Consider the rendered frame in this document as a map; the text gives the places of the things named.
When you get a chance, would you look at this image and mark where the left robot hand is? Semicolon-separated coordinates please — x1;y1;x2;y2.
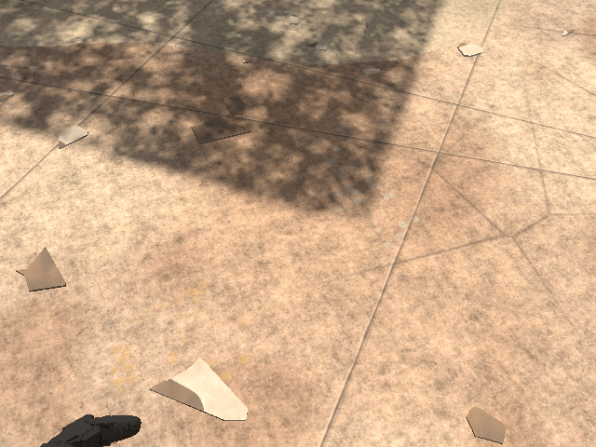
40;414;142;447

